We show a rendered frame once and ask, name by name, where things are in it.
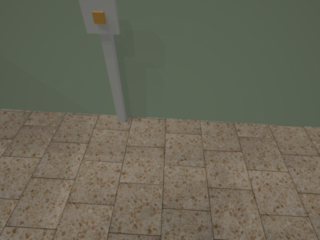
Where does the panel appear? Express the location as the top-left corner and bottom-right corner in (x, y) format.
(78, 0), (126, 123)

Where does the button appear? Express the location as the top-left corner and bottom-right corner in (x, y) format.
(92, 11), (106, 25)

